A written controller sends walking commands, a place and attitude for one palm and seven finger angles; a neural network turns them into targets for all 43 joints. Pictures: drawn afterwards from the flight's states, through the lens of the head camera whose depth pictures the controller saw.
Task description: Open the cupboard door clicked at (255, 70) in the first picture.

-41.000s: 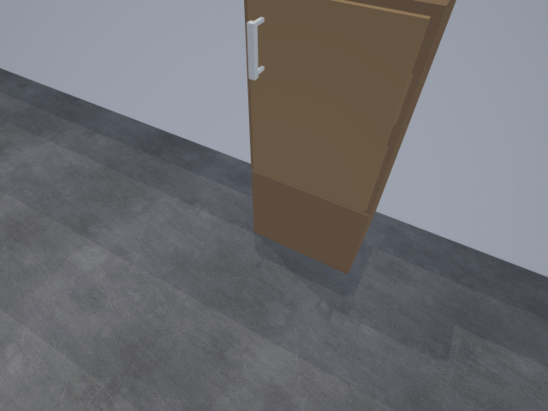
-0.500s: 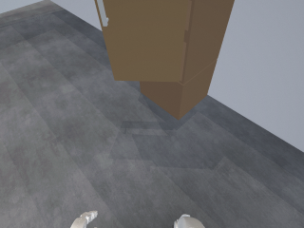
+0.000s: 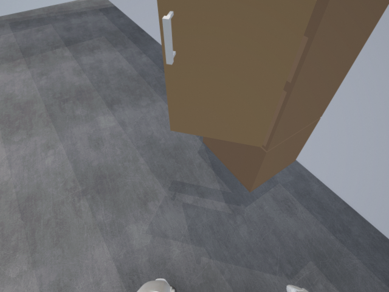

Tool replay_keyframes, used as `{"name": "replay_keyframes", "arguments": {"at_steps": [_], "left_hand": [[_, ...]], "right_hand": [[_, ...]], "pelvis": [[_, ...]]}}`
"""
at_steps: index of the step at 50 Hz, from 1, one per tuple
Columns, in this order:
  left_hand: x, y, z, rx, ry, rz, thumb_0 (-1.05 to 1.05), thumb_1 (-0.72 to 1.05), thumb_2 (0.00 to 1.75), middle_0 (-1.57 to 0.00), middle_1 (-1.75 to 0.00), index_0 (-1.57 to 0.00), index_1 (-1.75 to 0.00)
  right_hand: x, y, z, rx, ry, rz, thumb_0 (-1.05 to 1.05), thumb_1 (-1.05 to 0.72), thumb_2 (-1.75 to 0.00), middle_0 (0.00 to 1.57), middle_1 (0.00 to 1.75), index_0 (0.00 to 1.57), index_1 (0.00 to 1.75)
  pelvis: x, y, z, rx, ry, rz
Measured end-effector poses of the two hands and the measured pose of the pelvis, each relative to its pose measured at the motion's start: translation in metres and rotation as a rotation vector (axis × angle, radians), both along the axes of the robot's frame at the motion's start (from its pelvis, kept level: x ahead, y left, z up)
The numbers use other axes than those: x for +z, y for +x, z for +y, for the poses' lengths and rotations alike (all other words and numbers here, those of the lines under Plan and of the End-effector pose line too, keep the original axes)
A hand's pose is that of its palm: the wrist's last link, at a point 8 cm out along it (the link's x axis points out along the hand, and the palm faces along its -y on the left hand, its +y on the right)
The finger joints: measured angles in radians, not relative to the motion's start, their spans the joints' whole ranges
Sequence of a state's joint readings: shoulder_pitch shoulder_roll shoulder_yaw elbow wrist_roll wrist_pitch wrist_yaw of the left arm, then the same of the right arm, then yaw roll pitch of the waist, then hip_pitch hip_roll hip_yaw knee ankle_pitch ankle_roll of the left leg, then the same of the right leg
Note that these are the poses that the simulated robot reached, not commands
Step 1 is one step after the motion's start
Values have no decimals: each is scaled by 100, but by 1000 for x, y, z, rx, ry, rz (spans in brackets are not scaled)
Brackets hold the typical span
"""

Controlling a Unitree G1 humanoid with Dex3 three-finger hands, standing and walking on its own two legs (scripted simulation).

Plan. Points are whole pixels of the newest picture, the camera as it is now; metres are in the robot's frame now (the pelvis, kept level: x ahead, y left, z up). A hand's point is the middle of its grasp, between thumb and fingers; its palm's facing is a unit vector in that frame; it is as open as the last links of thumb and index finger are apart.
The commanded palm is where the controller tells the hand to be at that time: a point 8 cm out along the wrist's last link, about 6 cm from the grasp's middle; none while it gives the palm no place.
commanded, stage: take the last steps up to it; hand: left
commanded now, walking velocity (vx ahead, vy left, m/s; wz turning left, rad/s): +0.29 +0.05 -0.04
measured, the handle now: (170, 38) +0.77 +0.16 +0.11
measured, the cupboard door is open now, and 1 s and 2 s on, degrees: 42 42 42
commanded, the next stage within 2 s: come to a stop and stand still in 0.32 s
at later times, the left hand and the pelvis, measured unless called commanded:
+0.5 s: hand (136, 222) +0.30 +0.20 -0.16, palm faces -0.08 -0.96 -0.26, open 7.4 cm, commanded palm none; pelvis +0.18 +0.01 -0.01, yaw -4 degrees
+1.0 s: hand (111, 238) +0.25 +0.26 -0.18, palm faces +0.03 -0.98 -0.21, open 7.4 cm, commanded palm none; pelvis +0.20 +0.06 +0.00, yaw -2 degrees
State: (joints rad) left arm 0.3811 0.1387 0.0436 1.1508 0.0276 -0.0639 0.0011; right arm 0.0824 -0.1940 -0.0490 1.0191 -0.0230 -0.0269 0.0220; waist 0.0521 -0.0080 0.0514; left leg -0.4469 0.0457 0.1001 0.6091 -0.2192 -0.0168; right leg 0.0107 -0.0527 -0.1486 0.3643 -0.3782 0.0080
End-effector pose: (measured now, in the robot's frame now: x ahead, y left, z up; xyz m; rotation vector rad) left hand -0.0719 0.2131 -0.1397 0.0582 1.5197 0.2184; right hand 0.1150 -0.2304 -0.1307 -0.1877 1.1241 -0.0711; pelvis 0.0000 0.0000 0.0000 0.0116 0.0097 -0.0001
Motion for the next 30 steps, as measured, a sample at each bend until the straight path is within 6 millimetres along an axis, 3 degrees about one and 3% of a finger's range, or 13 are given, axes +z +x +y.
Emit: {"name": "replay_keyframes", "arguments": {"at_steps": [3, 6, 9, 17, 24, 27, 30], "left_hand": [[-15, 10, 9, 11, -35, 70, 0, 91, 89, -20, -30, -20, -30], [-18, 44, 22, -14, -38, 69, 0, 91, 89, -20, -30, -20, -30], [-13, 99, 35, -48, -22, -8, 1, 91, 89, -20, -30, -20, -30], [9, 253, 57, -159, 55, -228, 2, 94, 89, -20, -30, -19, -30], [11, 355, 36, -254, 88, -334, 1, 92, 89, -19, -30, -19, -30], [11, 375, 20, -268, 80, -346, 0, 92, 89, -19, -30, -19, -30], [11, 382, 8, -258, 62, -332, 0, 91, 89, -20, -30, -20, -30]], "right_hand": [[-5, 43, 18, 17, -19, -64, 1, -92, -90, 20, 30, 20, 30], [-6, 54, 31, 0, -22, -63, 1, -92, -90, 20, 30, 20, 30], [-6, 43, 40, -37, -14, 1, 0, -91, -90, 20, 30, 20, 30], [-7, -3, 28, -160, -32, 223, -1, -95, -90, 20, 30, 20, 30], [-26, -23, 28, -234, 36, 410, 0, -92, -90, 20, 30, 20, 30], [-29, -11, 28, -251, 53, 444, 1, -92, -90, 20, 30, 20, 30], [-26, 16, 27, -248, 53, 431, 1, -92, -90, 20, 30, 20, 30]], "pelvis": [[-14, 30, 18, -6, -4, -2], [-13, 50, 28, -21, 5, -15], [-6, 70, 34, -30, 4, -16], [5, 125, 35, -50, 9, -8], [-8, 179, 13, -69, 22, -7], [-8, 193, 8, -52, 2, -11], [-3, 201, 6, -44, 10, -10]]}}
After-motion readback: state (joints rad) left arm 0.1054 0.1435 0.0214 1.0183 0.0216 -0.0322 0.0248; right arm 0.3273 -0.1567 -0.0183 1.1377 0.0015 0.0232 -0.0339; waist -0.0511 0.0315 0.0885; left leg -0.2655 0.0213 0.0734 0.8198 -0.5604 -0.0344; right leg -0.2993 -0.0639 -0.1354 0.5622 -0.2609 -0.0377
